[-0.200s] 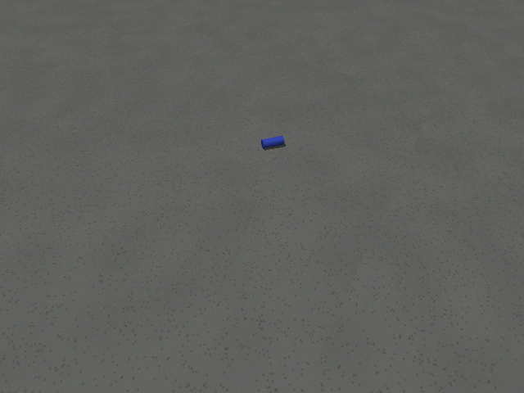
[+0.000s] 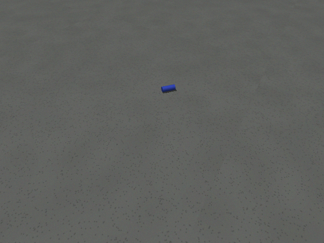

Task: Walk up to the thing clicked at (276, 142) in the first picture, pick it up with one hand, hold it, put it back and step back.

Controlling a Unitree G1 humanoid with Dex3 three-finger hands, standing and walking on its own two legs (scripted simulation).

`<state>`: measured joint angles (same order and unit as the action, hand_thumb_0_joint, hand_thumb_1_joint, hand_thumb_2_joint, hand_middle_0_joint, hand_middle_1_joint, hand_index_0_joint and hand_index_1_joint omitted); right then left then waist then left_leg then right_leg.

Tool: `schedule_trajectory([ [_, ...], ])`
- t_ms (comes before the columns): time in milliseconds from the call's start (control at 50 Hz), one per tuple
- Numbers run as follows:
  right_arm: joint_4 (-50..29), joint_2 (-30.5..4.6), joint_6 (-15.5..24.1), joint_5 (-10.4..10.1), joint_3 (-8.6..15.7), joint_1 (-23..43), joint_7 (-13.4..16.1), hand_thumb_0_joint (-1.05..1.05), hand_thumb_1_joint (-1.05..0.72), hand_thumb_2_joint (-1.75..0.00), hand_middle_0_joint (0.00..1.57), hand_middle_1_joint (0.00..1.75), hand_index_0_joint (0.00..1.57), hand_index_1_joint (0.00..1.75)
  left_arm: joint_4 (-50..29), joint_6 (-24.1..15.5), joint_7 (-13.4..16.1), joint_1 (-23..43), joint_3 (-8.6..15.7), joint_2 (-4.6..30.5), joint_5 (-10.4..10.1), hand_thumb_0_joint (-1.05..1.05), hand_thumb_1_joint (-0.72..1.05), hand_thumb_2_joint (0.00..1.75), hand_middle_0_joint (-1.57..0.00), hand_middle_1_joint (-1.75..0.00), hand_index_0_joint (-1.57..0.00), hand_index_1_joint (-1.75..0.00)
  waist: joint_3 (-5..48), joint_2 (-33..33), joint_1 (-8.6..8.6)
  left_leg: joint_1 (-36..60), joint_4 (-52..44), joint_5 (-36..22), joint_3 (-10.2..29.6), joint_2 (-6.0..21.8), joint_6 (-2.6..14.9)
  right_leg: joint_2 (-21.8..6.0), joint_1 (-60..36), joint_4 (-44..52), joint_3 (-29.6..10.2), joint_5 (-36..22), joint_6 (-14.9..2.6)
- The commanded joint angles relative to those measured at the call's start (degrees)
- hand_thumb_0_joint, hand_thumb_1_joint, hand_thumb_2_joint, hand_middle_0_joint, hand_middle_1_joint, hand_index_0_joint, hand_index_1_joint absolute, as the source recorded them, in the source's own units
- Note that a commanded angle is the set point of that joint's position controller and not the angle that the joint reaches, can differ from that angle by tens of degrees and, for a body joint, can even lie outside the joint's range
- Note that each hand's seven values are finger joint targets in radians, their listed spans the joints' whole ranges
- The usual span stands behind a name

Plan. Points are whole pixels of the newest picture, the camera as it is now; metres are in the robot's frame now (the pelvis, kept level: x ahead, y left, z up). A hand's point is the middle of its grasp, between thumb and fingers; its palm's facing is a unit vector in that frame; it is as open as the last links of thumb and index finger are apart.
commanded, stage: stand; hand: left
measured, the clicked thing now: (168, 88) +1.63 -0.07 -0.75
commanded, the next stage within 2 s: walk up in 0.92 s
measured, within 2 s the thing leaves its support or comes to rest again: neither
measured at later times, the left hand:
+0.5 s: hand out of the picture +0.08 +0.25 -0.16, palm faces -0.02 -0.94 -0.34, open 7.4 cm
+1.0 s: hand out of the picture +0.10 +0.26 -0.15, palm faces +0.01 -0.95 -0.33, open 7.4 cm
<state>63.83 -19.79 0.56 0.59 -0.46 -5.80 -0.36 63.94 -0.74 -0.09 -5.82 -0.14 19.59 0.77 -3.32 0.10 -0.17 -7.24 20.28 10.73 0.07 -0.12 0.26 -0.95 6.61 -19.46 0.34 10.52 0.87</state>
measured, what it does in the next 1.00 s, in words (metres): stands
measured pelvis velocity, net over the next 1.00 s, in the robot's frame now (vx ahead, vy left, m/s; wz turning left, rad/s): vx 0.02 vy -0.01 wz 0.02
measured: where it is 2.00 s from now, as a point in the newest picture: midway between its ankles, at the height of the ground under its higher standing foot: (190, 210)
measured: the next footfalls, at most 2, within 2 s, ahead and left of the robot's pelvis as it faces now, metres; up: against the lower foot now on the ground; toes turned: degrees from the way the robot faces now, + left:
right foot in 1.26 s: +0.22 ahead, -0.24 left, +0.00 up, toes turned +1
left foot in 1.68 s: +0.40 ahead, +0.01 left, +0.00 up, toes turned +17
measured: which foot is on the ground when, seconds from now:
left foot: down 0.00-1.00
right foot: down 0.00-0.98, up 1.00-1.00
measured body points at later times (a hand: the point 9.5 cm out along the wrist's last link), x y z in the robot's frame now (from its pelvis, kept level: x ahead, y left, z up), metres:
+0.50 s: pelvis +0.01 +0.00 +0.00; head +0.02 +0.00 +0.45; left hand +0.08 +0.30 -0.13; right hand +0.08 -0.30 -0.13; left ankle +0.00 +0.12 -0.75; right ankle +0.00 -0.13 -0.75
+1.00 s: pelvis +0.02 -0.01 +0.00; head +0.02 +0.00 +0.45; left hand +0.09 +0.31 -0.13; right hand +0.09 -0.31 -0.13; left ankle +0.00 +0.11 -0.74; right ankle +0.00 -0.13 -0.74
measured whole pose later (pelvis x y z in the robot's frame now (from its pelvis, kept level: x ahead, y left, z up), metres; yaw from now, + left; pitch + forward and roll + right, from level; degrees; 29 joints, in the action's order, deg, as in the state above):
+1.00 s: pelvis +0.02 -0.01 +0.00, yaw +1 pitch -1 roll +0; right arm 61.1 -20.2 2.5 1.4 2.1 -10.7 -1.8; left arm 60.6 0.1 -3.4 -7.3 3.6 21.3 3.2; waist -0.9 -0.9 -0.5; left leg -9.3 25.0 17.4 1.3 -0.5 1.9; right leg -1.0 10.8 -30.9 1.2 25.0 -1.0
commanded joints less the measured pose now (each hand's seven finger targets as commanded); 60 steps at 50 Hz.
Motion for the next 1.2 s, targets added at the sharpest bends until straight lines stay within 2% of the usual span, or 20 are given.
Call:
schedule_trajectory([
  [0,-3.6,-11.9,1.5,-0.1,2.6,2.3,0.8,0.0,-0.9,-0.9,0.2,0.3,0.2,0.3,-3.4,-1.1,0.5,1.7,2.3,11.9,-0.1,0.0,0.9,0.9,-0.2,-0.3,-0.2,-0.3,4.6,0.7,-0.16,0.4,-4.1,-6.5,6.1,7.0,1.31,-6.3,-1.0,2.9,-5.0,-5.7,-2.32],
  [100,-3.7,-12.1,1.5,-0.1,2.6,2.3,0.9,0.0,-0.9,-0.9,0.2,0.3,0.2,0.3,-3.5,-1.1,0.5,2.3,2.3,12.0,-0.2,0.0,0.9,0.9,-0.2,-0.3,-0.2,-0.3,5.4,-0.1,0.04,1.5,-3.7,-8.5,6.2,7.3,1.42,-6.5,-1.2,2.8,-4.9,-6.6,-2.36],
  [200,-3.4,-12.0,1.4,0.0,2.5,1.7,0.9,0.0,-0.9,-0.9,0.2,0.3,0.2,0.3,-3.4,-1.2,0.6,2.1,2.3,11.9,-0.2,0.0,0.9,0.9,-0.2,-0.3,-0.2,-0.3,5.1,-0.3,0.19,1.1,-3.6,-8.1,5.9,7.0,1.36,-6.7,-1.6,3.3,-5.2,-7.6,-2.2],
  [280,-3.4,-11.9,1.3,-0.1,2.5,1.9,0.9,0.0,-0.9,-0.9,0.2,0.3,0.2,0.3,-3.4,-1.1,0.6,2.0,2.4,12.2,-0.2,0.0,0.9,0.9,-0.2,-0.3,-0.2,-0.3,4.5,-0.8,0.13,1.3,-3.9,-6.8,6.1,7.0,1.09,-6.5,-0.6,3.4,-5.0,-5.5,-2.22],
  [320,-3.4,-12.0,1.2,-0.1,2.6,1.6,0.9,0.0,-0.9,-0.9,0.2,0.3,0.2,0.3,-3.5,-1.0,0.6,2.0,2.4,12.0,-0.2,0.0,0.9,0.9,-0.2,-0.3,-0.2,-0.3,4.8,-0.4,0.15,0.7,-3.7,-7.2,5.9,6.9,1.31,-6.7,-1.6,3.4,-5.0,-7.1,-2.26],
  [460,-3.4,-11.8,1.3,-0.1,2.4,1.7,0.9,0.0,-0.9,-0.9,0.2,0.3,0.2,0.3,-3.4,-1.1,0.6,1.8,2.4,12.2,-0.3,0.0,0.9,0.9,-0.2,-0.3,-0.2,-0.3,4.6,-0.3,0.04,1.1,-4.1,-8.3,6.2,7.1,1.06,-6.5,-1.2,3.1,-4.6,-6.7,-2.13],
  [540,-3.4,-12.3,1.3,-0.1,2.5,1.8,1.0,0.0,-0.9,-0.9,0.2,0.3,0.2,0.3,-3.3,-1.1,0.6,1.6,2.3,11.8,-0.2,0.0,0.9,0.9,-0.2,-0.3,-0.2,-0.3,5.3,0.4,0.05,1.5,-3.5,-9.5,6.0,7.2,1.29,-6.8,-1.9,3.3,-4.9,-8.6,-2.2],
  [880,-3.4,-12.3,1.4,-0.1,2.6,1.7,1.1,0.0,-0.9,-0.9,0.2,0.3,0.2,0.3,-3.6,-1.0,0.7,1.8,2.3,12.0,-0.2,0.0,0.9,0.9,-0.2,-0.3,-0.2,-0.3,5.2,0.4,0.02,2.0,-3.8,-11.9,5.9,7.3,1.02,-6.7,-2.7,3.0,-4.3,-10.3,-2.13],
  [900,-5.5,-19.0,2.8,0.2,7.1,-6.6,0.3,0.0,-0.9,-0.9,0.2,0.3,0.2,0.3,-8.4,-1.3,-2.0,1.7,8.2,19.2,2.3,0.0,0.9,0.9,-0.2,-0.3,-0.2,-0.3,10.7,-5.3,0.29,0.9,0.9,17.4,9.5,6.9,6.1,-4.0,-2.4,-4.0,-1.8,19.8,-3.93],
  [920,-4.8,-21.0,3.3,0.8,8.1,-8.9,-0.1,0.0,-0.9,-0.9,0.2,0.3,0.2,0.3,-8.8,-0.8,-2.9,3.4,8.5,18.9,3.0,0.0,0.9,0.9,-0.2,-0.3,-0.2,-0.3,6.3,-2.3,1.43,-1.7,-1.3,29.4,14.2,9.5,7.5,-4.1,5.7,-8.9,-2.7,28.9,-4.7],
  [940,-5.1,-22.0,3.3,1.3,8.7,-9.7,-0.4,0.0,-0.9,-0.9,0.2,0.3,0.2,0.3,-10.6,-0.5,-3.7,6.7,8.5,17.1,3.2,0.0,0.9,0.9,-0.2,-0.3,-0.2,-0.3,0.4,2.7,2.44,-2.0,-5.5,35.9,21.3,13.0,9.19,-2.2,15.9,-15.6,-1.0,26.7,-3.67],
  [960,-6.0,-23.5,3.7,1.3,9.7,-9.8,-0.4,0.0,-0.9,-0.9,0.2,0.3,0.2,0.3,-12.5,-0.3,-4.5,8.1,8.3,15.3,3.4,0.0,0.9,0.9,-0.2,-0.3,-0.2,-0.3,-1.9,7.0,3.23,1.2,-10.3,40.5,29.6,18.6,12.77,-1.0,25.8,-25.6,-0.4,21.6,-2.47],
  [980,-7.3,-23.6,4.2,1.3,10.2,-10.1,-0.2,0.0,-0.9,-0.9,0.2,0.3,0.2,0.3,-14.4,-0.3,-4.9,10.2,8.3,14.9,3.5,0.0,0.9,0.9,-0.2,-0.3,-0.2,-0.3,-4.7,6.2,3.76,3.0,-12.4,37.1,35.1,22.4,15.18,-3.3,33.2,-30.2,-5.4,17.8,-2.29],
  [1000,-8.2,-23.0,5.0,1.3,10.3,-9.5,0.3,0.0,-0.9,-0.9,0.2,0.3,0.2,0.3,-15.0,-0.5,-5.3,9.9,8.5,15.3,3.0,0.0,0.9,0.9,-0.2,-0.3,-0.2,-0.3,-4.3,4.7,2.74,5.3,-12.3,32.8,35.2,23.0,15.07,-5.6,35.1,-31.9,-8.3,15.3,-2.45],
  [1020,-8.6,-21.9,5.3,1.1,9.9,-10.5,0.4,0.0,-0.9,-0.9,0.2,0.3,0.2,0.3,-14.8,-0.9,-5.7,9.6,8.7,15.8,2.8,0.0,0.9,0.9,-0.2,-0.3,-0.2,-0.3,-2.0,3.3,2.51,7.6,-11.7,31.9,33.1,21.1,14.21,-5.8,34.8,-32.3,-8.9,15.4,-2.57],
  [1040,-9.1,-20.9,5.5,1.1,9.5,-10.1,0.3,0.0,-0.9,-0.9,0.2,0.3,0.2,0.3,-14.7,-0.9,-6.0,8.1,8.7,15.7,2.4,0.0,0.9,0.9,-0.2,-0.3,-0.2,-0.3,-0.2,4.3,1.86,8.5,-11.2,30.0,28.8,18.2,12.62,-5.5,33.9,-31.8,-7.7,15.1,-2.1],
  [1060,-9.9,-20.4,5.3,1.3,9.5,-10.1,0.2,0.0,-0.9,-0.9,0.2,0.3,0.2,0.3,-15.0,-0.7,-6.3,7.5,8.8,15.7,2.4,0.0,0.9,0.9,-0.2,-0.3,-0.2,-0.3,0.4,6.2,2.06,7.2,-11.2,29.2,26.0,16.7,12.08,-4.9,32.2,-29.9,-6.3,15.6,-1.63],
  [1080,-10.8,-20.7,5.3,1.4,9.6,-8.5,0.1,0.0,-0.9,-0.9,0.2,0.3,0.2,0.3,-15.4,-0.6,-6.7,6.4,8.8,15.5,2.3,0.0,0.9,0.9,-0.2,-0.3,-0.2,-0.3,0.4,8.4,1.11,4.7,-11.3,27.4,23.4,15.7,11.63,-4.8,29.3,-28.2,-5.5,15.2,-1.18],
  [1140,-12.5,-21.5,5.4,1.8,9.8,-6.6,-0.2,0.0,-0.9,-0.9,0.2,0.3,0.2,0.3,-16.3,-0.6,-7.3,6.4,9.0,15.5,2.2,0.0,0.9,0.9,-0.2,-0.3,-0.2,-0.3,0.3,11.9,0.4,-3.0,-9.5,21.6,16.2,12.8,10.44,-4.3,19.3,-21.0,-2.7,13.2,-0.78],
  [1180,-12.9,-21.5,5.3,1.9,9.8,-5.0,-0.5,0.0,-0.9,-0.9,0.2,0.3,0.2,0.3,-15.6,-0.6,-7.2,3.5,9.4,15.7,2.1,0.0,0.9,0.9,-0.2,-0.3,-0.2,-0.3,0.8,11.7,-1.52,-9.2,-7.6,20.4,12.6,10.8,9.05,-2.8,10.1,-17.7,0.6,10.8,-0.77],
])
